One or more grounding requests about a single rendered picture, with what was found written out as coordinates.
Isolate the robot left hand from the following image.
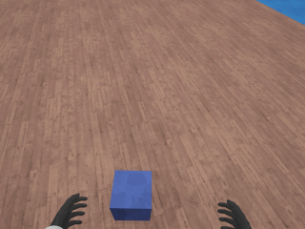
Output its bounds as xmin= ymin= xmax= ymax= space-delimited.
xmin=50 ymin=193 xmax=88 ymax=229

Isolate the robot right hand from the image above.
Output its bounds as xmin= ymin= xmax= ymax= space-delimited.
xmin=217 ymin=199 xmax=252 ymax=229

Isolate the carton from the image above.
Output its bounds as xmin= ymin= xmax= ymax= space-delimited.
xmin=110 ymin=170 xmax=153 ymax=221

